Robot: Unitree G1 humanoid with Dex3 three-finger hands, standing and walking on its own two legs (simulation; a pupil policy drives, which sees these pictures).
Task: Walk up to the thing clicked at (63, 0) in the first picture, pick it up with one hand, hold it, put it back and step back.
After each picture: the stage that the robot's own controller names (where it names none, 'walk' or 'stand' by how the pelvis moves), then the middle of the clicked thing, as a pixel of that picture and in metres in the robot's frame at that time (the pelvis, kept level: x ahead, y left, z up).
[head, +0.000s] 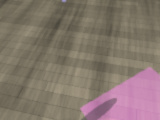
stand; out of the picture +2.37 +0.36 -0.72
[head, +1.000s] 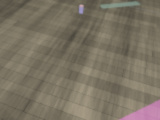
walk; (81, 9) +2.24 +0.03 -0.70
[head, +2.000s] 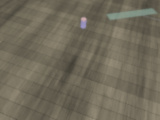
walk; (83, 22) +1.61 -0.01 -0.71
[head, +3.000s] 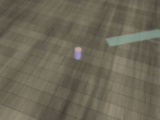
walk; (77, 53) +1.11 +0.04 -0.71
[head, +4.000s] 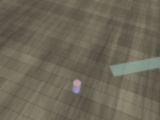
walk; (76, 86) +0.74 +0.02 -0.71
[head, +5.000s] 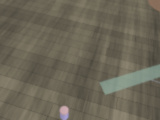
walk; (64, 113) +0.50 +0.10 -0.71
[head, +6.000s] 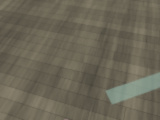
stand; out of the picture +0.38 +0.17 -0.71
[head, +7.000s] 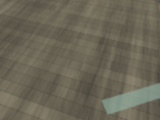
stand; out of the picture +0.36 +0.17 -0.72
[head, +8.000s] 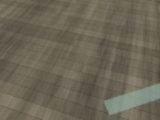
stand; out of the picture +0.37 +0.17 -0.73
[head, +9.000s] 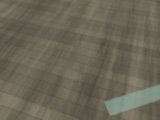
stand; out of the picture +0.36 +0.16 -0.73
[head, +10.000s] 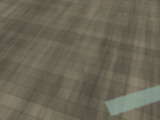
stand; out of the picture +0.36 +0.16 -0.73
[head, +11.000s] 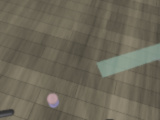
go down; (53, 100) +0.40 +0.16 -0.59
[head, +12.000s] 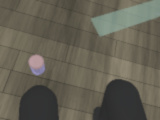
go down; (37, 65) +0.46 +0.17 -0.33
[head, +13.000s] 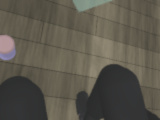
close in; (5, 48) +0.45 +0.20 -0.27
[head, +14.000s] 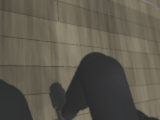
close; out of the picture +0.45 +0.23 -0.23
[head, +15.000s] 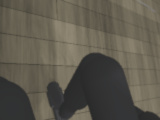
lift; out of the picture +0.44 +0.23 -0.24
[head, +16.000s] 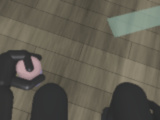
lift; (31, 73) +0.34 +0.19 -0.09
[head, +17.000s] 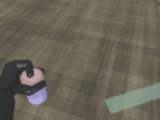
hold; (34, 86) +0.33 +0.18 +0.04
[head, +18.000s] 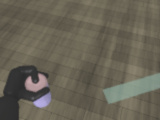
hold; (39, 91) +0.32 +0.17 -0.02
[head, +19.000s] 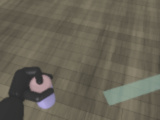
crouch; (43, 92) +0.32 +0.16 -0.01
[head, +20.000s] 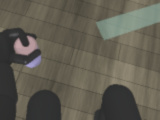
crouch; (29, 52) +0.44 +0.17 -0.10
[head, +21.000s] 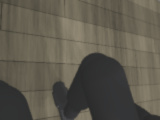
lower; out of the picture +0.44 +0.24 -0.25
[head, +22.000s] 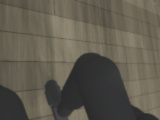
lower; out of the picture +0.44 +0.26 -0.25
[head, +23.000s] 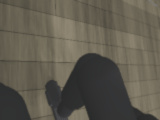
lower; out of the picture +0.44 +0.25 -0.25
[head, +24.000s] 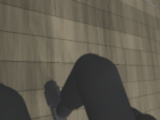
lower; out of the picture +0.44 +0.25 -0.26
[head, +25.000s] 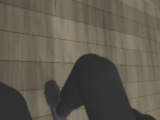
loosen; out of the picture +0.44 +0.25 -0.26
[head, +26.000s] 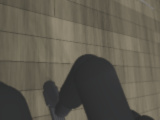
open; out of the picture +0.44 +0.24 -0.26
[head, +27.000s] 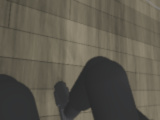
stand; out of the picture +0.45 +0.25 -0.26
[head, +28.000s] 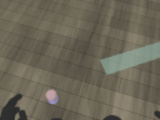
stand; (52, 97) +0.42 +0.18 -0.56
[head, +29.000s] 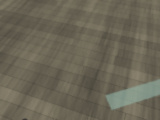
stand; out of the picture +0.38 +0.17 -0.67
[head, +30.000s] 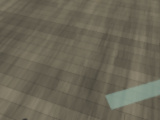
stand; out of the picture +0.40 +0.17 -0.67
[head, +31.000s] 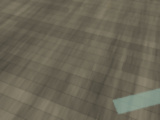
stand; out of the picture +0.41 +0.16 -0.72
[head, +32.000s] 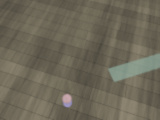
walk; (67, 100) +0.45 +0.10 -0.70
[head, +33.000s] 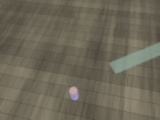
walk; (74, 93) +0.59 +0.15 -0.70
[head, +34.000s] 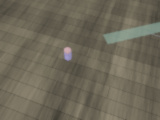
walk; (67, 53) +0.91 +0.18 -0.69
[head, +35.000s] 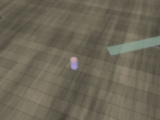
stand; (74, 63) +1.04 +0.15 -0.70
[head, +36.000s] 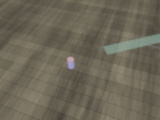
stand; (70, 63) +1.04 +0.17 -0.72
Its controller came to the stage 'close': yes
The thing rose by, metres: 0.71
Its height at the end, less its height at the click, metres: +0.00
